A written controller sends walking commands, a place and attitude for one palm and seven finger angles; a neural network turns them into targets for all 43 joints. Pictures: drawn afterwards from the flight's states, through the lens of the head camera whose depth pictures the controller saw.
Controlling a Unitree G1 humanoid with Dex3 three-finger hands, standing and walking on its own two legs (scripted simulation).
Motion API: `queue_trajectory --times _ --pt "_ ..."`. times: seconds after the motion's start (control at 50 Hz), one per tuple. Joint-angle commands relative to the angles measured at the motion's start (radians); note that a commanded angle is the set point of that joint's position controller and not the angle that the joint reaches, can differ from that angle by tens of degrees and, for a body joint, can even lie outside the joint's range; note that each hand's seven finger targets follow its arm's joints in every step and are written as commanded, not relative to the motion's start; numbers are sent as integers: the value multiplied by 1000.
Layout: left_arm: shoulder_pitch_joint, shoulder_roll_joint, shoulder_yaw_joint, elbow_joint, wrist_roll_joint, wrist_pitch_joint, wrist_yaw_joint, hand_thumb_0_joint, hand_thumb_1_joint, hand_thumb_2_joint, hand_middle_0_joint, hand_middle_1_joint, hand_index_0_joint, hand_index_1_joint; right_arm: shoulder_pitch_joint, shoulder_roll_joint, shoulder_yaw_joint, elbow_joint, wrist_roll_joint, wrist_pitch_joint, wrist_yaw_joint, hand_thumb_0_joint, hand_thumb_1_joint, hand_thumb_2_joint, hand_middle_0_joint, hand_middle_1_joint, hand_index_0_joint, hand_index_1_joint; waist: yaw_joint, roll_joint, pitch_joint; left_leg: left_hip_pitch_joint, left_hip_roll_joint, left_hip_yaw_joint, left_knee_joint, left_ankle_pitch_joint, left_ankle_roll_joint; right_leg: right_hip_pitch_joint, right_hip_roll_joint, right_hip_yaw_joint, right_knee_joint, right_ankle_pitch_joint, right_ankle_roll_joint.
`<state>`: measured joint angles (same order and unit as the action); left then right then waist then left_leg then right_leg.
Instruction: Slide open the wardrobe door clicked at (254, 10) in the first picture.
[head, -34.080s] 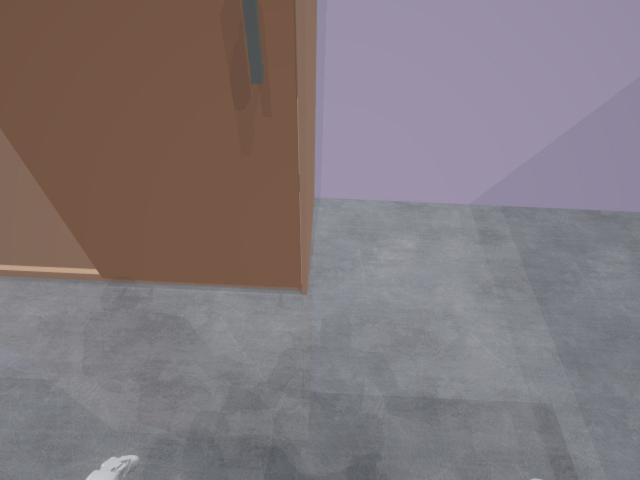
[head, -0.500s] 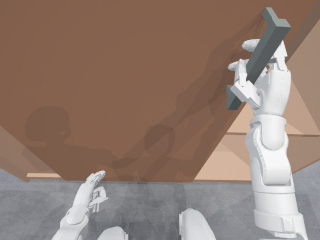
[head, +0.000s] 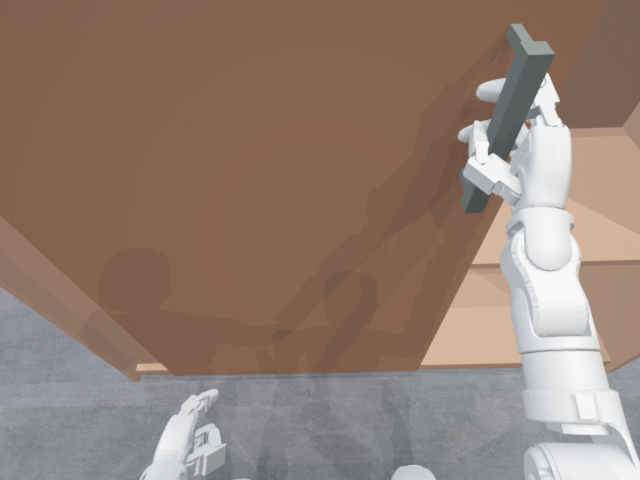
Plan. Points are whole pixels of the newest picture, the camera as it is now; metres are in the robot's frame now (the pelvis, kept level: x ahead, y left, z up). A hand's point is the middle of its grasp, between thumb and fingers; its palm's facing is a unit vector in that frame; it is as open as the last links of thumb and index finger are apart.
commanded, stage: step sideways, sliding the door along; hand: right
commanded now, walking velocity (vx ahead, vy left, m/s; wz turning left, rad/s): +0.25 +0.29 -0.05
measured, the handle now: (492, 130) +0.43 -0.20 +0.20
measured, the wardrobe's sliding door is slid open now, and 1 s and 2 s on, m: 0.59 0.64 0.64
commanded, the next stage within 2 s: stop walking and hold the door there in 0.42 s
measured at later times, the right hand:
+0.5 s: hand (422, 158) +0.39 -0.12 +0.20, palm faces +0.18 +0.98 +0.02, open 5.8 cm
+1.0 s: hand (426, 159) +0.41 -0.13 +0.18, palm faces +0.56 +0.77 -0.29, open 6.6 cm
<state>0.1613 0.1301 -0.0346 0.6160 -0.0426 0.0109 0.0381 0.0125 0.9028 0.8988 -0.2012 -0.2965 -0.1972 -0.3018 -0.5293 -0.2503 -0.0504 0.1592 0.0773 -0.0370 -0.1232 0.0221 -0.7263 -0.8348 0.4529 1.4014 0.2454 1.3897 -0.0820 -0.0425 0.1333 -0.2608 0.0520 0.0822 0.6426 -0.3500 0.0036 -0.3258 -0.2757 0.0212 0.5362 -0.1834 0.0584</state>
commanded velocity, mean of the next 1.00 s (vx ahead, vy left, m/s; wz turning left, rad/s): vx -0.02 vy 0.03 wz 0.02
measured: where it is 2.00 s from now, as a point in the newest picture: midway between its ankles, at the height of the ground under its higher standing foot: outside the picture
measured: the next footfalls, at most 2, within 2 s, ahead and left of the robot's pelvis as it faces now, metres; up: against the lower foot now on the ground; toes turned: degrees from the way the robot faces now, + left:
left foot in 0.02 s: +0.04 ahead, +0.20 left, +0.00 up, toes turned +4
right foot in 0.22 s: +0.10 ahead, -0.05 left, +0.00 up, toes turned -7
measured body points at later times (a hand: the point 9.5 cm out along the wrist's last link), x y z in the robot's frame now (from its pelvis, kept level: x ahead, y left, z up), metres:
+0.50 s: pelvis +0.02 +0.08 +0.03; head +0.10 -0.02 +0.46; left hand +0.27 +0.25 -0.03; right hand +0.38 -0.17 +0.20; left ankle +0.05 +0.28 -0.38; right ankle +0.06 -0.04 -0.73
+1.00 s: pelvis +0.10 +0.15 -0.05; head +0.16 +0.20 +0.39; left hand +0.30 +0.43 -0.17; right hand +0.37 -0.17 +0.20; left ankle +0.26 +0.40 -0.73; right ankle +0.08 +0.05 -0.73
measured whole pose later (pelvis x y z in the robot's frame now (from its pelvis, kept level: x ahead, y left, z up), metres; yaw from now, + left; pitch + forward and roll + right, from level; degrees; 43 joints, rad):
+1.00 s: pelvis +0.10 +0.15 -0.05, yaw -5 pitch -3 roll -2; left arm 0.09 0.37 0.08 0.72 -0.04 -0.06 0.10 0.01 0.91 0.90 -0.20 -0.30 -0.19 -0.30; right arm -0.21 -0.37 -0.44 -0.12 0.08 -0.04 -0.11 -0.18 -0.57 -0.79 0.46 1.40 0.29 1.35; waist -0.02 -0.09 0.18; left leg -0.53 0.11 -0.37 0.76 -0.24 -0.13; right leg -0.38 0.07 -0.01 0.94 -0.59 0.00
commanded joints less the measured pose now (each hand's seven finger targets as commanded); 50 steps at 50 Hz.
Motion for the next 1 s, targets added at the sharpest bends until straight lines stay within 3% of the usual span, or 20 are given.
queue_trajectory --times 0.0,0.04,0.08,0.12,0.16,0.2,0.24,0.36,0.5,0.52,0.54,0.62,0.72,0.74,0.78,0.82,0.86,0.9,0.94,0.98 --pt "-117 102 29 -101 -20 -68 9 0 900 900 -200 -300 -200 -300 -524 16 141 -290 -25 -106 32 0 -900 -900 450 1400 450 1400 98 304 -380 244 172 -270 -383 204 128 -92 185 -72 466 -298 -62" --pt "-180 84 29 -126 -7 -92 11 0 900 900 -200 -300 -200 -300 -614 32 142 -416 -12 -112 18 0 -900 -900 450 1400 450 1400 68 220 -305 187 300 -418 -401 393 242 -229 225 -53 759 -363 -47" --pt "-144 150 59 -82 -17 -78 21 0 900 900 -200 -300 -200 -300 -594 95 194 -408 -3 -97 19 0 -900 -900 450 1400 450 1400 78 429 -277 223 234 -347 -318 498 275 -232 222 3 773 -290 -57" --pt "-121 143 52 -81 -19 -54 18 0 900 900 -200 -300 -200 -300 -531 153 211 -378 0 -90 10 0 -900 -900 450 1400 450 1400 90 368 -319 303 206 -152 -166 716 240 -112 173 -4 350 -312 -79" --pt "-121 149 55 -84 -19 -31 20 0 900 900 -200 -300 -200 -300 -465 133 201 -415 -13 -124 3 0 -900 -900 450 1400 450 1400 130 124 -416 329 84 -18 221 740 113 178 242 -95 -331 179 -71" --pt "-179 190 103 -136 -1 -28 -2 0 900 900 -200 -300 -200 -300 -395 128 211 -428 0 -153 18 0 -900 -900 450 1400 450 1400 85 -374 -463 -291 -45 -64 719 -121 38 696 -159 335 -199 912 -156" --pt "-209 155 70 -150 0 -33 -25 0 900 900 -200 -300 -200 -300 -506 133 229 -520 16 -149 34 0 -900 -900 450 1400 450 1400 122 -119 -460 -392 -74 -190 1145 -83 9 519 -261 486 -244 608 -303" --pt "-145 185 62 -138 8 -28 -5 0 900 900 -200 -300 -200 -300 -479 169 282 -520 -24 -110 40 0 -900 -900 450 1400 450 1400 75 -94 -368 -841 -33 -143 1475 -49 -8 489 -161 124 -183 245 -307" --pt "-115 194 81 -226 8 -86 -5 0 900 900 -200 -300 -200 -300 -407 144 250 -535 -29 -93 73 0 -900 -900 450 1400 450 1400 65 -285 -446 -894 -3 -23 1392 29 -45 530 -109 99 -220 88 -249" --pt "-41 236 95 -157 16 -56 10 0 900 900 -200 -300 -200 -300 -149 -325 -233 -242 -54 -77 31 0 -900 -900 450 1400 450 1400 47 -303 -445 -942 0 -1 1353 15 -60 569 -107 70 -243 130 -232" --pt "-57 212 77 -215 16 -47 8 0 900 900 -200 -300 -200 -300 -188 -167 -65 -364 -29 -78 58 0 -900 -900 450 1400 450 1400 73 -343 -411 -942 0 5 1354 -44 -38 551 -115 73 -185 174 -281" --pt "-119 206 57 -216 21 -82 26 0 900 900 -200 -300 -200 -300 -225 -211 -94 -520 -20 -105 67 0 -900 -900 450 1400 450 1400 78 -455 -346 -916 49 -11 1143 -196 -10 507 -150 53 -214 204 -313" --pt "-79 215 60 -178 7 -150 49 0 900 900 -200 -300 -200 -300 -78 -390 -289 -523 -23 -107 17 0 -900 -900 450 1400 450 1400 46 -298 -377 -113 -42 25 374 -155 12 164 -54 -162 -79 428 -178" --pt "-65 204 68 -159 5 -161 44 0 900 900 -200 -300 -200 -300 -61 -422 -331 -513 -33 -110 15 0 -900 -900 450 1400 450 1400 43 -76 -361 19 -50 -101 121 17 20 108 17 -143 175 370 -134" --pt "-34 150 47 -111 -1 -153 35 0 900 900 -200 -300 -200 -300 69 -539 -452 -411 -39 -79 21 0 -900 -900 450 1400 450 1400 58 443 -479 120 212 -617 -188 372 86 -51 288 80 835 -242 -86" --pt "-122 106 -15 -146 11 -169 63 0 900 900 -200 -300 -200 -300 54 -709 -569 -517 -61 -92 9 0 -900 -900 450 1400 450 1400 55 253 -371 -80 345 -781 -302 351 189 -110 264 66 987 -332 -71" --pt "-77 127 -5 -18 46 -185 59 0 900 900 -200 -300 -200 -300 -103 -654 -499 -364 -58 -109 17 0 -900 -900 450 1400 450 1400 71 131 -127 -333 254 -685 -257 415 154 -97 227 -51 549 -463 -71" --pt "-38 174 80 -101 13 -133 49 0 900 900 -200 -300 -200 -300 -14 -343 -262 -579 -14 -67 42 0 -900 -900 450 1400 450 1400 108 694 -331 -10 197 -704 -314 336 231 -33 352 -27 488 -441 -31" --pt "-63 210 105 -105 5 -149 55 0 900 900 -200 -300 -200 -300 30 -455 -438 -475 -16 -73 15 0 -900 -900 450 1400 450 1400 87 861 -425 70 209 -597 -266 605 406 32 341 -47 379 -442 -51" --pt "-50 217 104 -101 -15 -128 59 0 900 900 -200 -300 -200 -300 120 -391 -436 -399 -29 -83 -7 0 -900 -900 450 1400 450 1400 107 768 -501 180 197 -476 -95 812 273 95 330 -31 102 -344 -66"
